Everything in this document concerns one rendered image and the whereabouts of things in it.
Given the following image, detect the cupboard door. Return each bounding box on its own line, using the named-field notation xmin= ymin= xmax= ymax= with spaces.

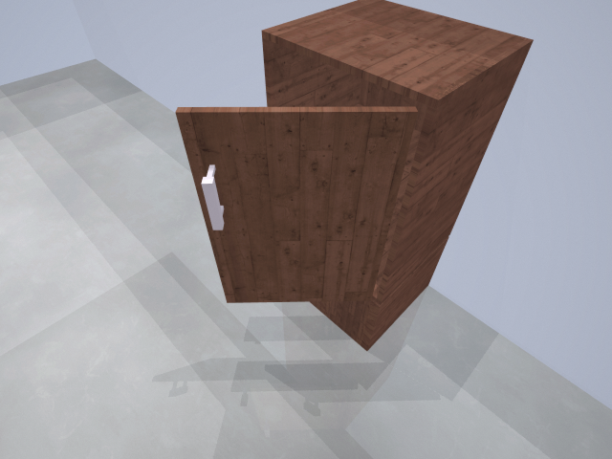
xmin=175 ymin=106 xmax=418 ymax=303

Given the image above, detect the handle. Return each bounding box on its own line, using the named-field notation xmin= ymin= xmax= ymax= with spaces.
xmin=201 ymin=164 xmax=224 ymax=230

